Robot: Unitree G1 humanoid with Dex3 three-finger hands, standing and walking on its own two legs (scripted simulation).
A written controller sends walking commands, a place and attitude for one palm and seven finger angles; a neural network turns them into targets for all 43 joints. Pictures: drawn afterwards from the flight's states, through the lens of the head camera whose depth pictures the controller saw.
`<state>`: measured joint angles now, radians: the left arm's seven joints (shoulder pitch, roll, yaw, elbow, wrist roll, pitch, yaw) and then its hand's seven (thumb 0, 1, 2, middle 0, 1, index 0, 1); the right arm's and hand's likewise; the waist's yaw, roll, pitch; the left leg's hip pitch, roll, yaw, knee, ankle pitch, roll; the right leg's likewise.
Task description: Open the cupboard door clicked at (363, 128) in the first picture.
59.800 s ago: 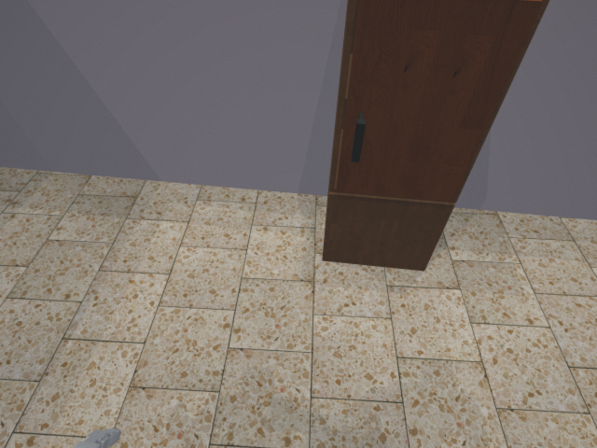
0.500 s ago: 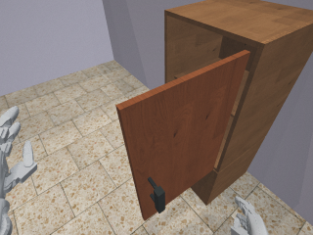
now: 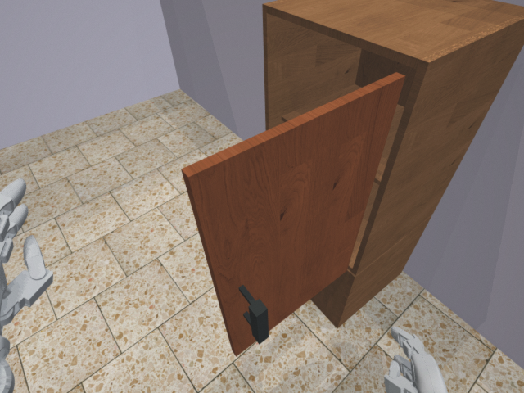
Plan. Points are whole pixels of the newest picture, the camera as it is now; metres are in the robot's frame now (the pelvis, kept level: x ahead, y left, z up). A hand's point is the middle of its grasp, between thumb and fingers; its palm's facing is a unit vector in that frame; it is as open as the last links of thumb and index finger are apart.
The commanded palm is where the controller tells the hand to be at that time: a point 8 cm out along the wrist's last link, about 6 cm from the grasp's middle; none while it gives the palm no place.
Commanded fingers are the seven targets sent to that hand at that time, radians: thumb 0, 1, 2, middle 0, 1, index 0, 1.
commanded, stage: step back with the hand held close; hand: left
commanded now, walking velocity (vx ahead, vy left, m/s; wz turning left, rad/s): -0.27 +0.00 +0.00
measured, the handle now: (252, 313) +0.29 +0.06 -0.11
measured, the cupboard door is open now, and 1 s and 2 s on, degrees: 90 90 90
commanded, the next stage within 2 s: stop stepping back and stand still in 0.90 s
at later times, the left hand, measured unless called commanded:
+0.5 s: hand out of the picture +0.13 +0.29 +0.15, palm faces +0.40 -0.78 -0.48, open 7.4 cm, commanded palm +0.07 +0.33 +0.18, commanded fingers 0.00 0.90 0.90 -0.20 -0.30 -0.20 -0.30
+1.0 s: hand out of the picture +0.02 +0.32 +0.16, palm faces +0.49 -0.76 -0.43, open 7.4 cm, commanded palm -0.06 +0.34 +0.18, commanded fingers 0.00 0.90 0.90 -0.20 -0.30 -0.20 -0.30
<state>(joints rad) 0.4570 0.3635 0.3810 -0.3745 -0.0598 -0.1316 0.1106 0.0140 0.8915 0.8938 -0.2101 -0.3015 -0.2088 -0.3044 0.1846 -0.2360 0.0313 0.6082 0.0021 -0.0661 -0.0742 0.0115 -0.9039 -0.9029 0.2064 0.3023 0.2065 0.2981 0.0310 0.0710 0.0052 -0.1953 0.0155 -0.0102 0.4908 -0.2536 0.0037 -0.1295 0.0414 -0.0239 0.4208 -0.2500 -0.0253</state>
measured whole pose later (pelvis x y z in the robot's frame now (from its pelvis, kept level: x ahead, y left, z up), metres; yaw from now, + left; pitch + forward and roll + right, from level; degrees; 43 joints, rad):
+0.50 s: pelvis -0.07 +0.03 -0.01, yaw +0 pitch -2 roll -2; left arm 0.56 0.41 0.40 -0.48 -0.02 -0.19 0.15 0.01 0.89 0.89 -0.21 -0.30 -0.21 -0.30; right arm 0.21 -0.24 0.01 0.56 0.01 -0.03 -0.08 0.01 -0.90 -0.90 0.21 0.30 0.21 0.30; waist -0.01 0.03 0.03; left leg -0.36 0.00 0.00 0.55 -0.18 0.05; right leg -0.28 0.03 -0.01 0.46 -0.16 0.02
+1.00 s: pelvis -0.19 +0.03 -0.01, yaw +4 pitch +0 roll -2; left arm 0.42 0.44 0.44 -0.48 -0.03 -0.20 0.14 0.01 0.89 0.89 -0.21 -0.30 -0.21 -0.30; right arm 0.10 -0.18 0.00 0.60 -0.02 -0.10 -0.06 0.01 -0.90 -0.90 0.21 0.30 0.21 0.30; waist 0.03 -0.02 0.06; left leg -0.38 0.01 0.06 0.52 -0.14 0.07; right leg -0.41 0.09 0.08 0.88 -0.43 0.02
